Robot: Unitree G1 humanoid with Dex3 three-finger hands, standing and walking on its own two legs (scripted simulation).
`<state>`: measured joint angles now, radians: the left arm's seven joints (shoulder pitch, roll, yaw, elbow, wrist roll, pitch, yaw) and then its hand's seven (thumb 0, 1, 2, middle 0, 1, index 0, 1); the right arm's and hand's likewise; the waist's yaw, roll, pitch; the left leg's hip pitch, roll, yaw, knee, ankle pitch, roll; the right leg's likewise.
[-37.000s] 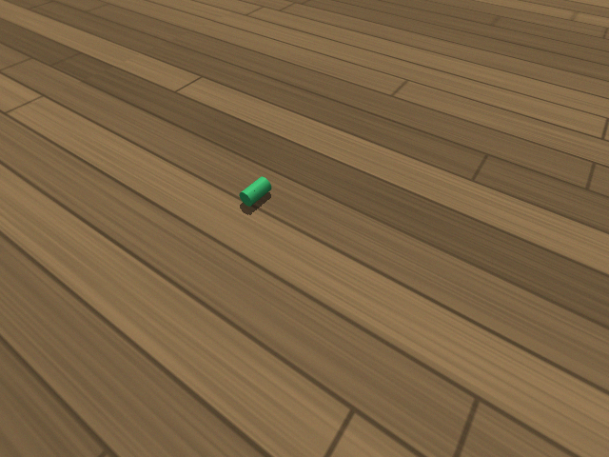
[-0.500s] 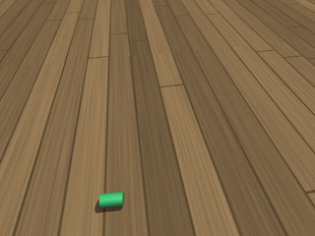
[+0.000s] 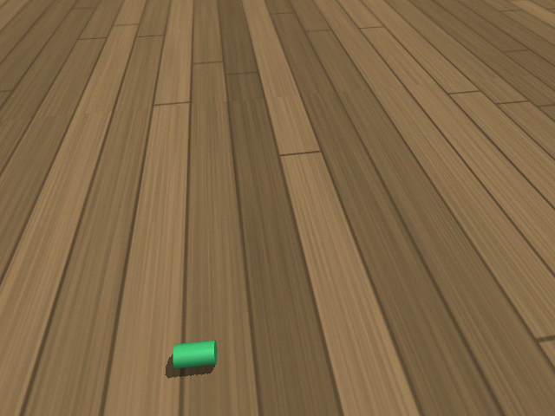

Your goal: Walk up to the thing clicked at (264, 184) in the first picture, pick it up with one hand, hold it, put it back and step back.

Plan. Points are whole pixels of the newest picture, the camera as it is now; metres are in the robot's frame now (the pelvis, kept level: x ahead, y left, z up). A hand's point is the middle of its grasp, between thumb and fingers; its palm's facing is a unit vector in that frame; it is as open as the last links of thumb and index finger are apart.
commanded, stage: stand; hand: left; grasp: from above
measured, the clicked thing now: (195, 354) +0.46 +0.29 -0.74
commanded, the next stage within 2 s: step back in 0.48 s
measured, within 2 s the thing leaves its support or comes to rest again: neither
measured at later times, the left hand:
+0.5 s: hand out of the picture +0.08 +0.25 -0.16, palm faces -0.01 -0.94 -0.33, open 7.4 cm
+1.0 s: hand out of the picture +0.06 +0.30 -0.18, palm faces -0.05 -0.93 -0.37, open 7.4 cm
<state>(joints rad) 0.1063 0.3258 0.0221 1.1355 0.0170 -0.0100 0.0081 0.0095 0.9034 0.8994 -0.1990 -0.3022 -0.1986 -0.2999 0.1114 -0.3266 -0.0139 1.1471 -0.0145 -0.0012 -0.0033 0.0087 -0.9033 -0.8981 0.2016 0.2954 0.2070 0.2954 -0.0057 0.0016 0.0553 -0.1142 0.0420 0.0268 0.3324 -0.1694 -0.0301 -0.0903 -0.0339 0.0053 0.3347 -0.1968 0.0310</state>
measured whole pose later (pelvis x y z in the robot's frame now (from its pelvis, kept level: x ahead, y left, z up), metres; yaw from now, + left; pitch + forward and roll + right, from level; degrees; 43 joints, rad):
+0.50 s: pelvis +0.00 +0.00 +0.00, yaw +0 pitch -2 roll +0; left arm 0.12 0.33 0.02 1.13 0.01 -0.01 0.00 0.01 0.90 0.90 -0.20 -0.30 -0.20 -0.30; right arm 0.11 -0.33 -0.01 1.14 -0.01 0.00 0.00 0.01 -0.90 -0.90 0.20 0.30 0.21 0.30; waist -0.01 0.00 0.06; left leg -0.12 0.04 0.03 0.34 -0.18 -0.03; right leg -0.10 -0.03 0.01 0.35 -0.21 0.03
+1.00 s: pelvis -0.08 +0.03 -0.02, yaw -2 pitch -1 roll -1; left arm 0.06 0.41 0.07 0.89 0.01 0.05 0.02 0.01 0.91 0.90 -0.20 -0.30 -0.20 -0.30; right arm 0.13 -0.35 -0.05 0.94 -0.03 0.03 -0.01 0.01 -0.90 -0.90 0.20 0.30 0.21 0.30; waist -0.02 -0.04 0.19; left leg -0.34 0.02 0.02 0.60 -0.24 0.03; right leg -0.46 0.11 0.14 1.17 -0.52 0.00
